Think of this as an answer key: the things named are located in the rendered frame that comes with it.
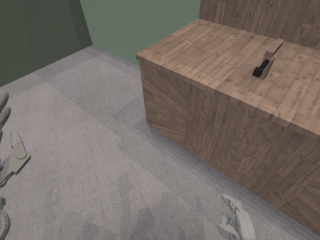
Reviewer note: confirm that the counter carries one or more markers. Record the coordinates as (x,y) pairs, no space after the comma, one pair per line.
(261,132)

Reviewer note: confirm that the left robot forearm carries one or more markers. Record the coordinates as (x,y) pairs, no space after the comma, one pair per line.
(4,220)

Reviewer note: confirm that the robot left hand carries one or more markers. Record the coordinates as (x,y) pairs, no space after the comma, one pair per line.
(16,161)

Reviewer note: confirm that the tap lever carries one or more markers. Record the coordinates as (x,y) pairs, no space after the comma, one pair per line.
(258,70)

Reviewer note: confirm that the robot right hand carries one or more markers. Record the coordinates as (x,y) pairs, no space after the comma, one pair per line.
(239,227)

